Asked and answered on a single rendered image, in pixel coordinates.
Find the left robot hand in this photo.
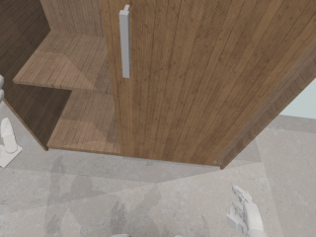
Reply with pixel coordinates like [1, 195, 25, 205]
[0, 75, 23, 169]

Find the wardrobe door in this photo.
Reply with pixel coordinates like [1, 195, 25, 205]
[215, 39, 316, 161]
[101, 0, 316, 166]

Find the right robot hand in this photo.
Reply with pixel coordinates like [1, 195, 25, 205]
[226, 185, 266, 236]

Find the handle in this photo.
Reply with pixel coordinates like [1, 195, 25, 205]
[118, 5, 131, 78]

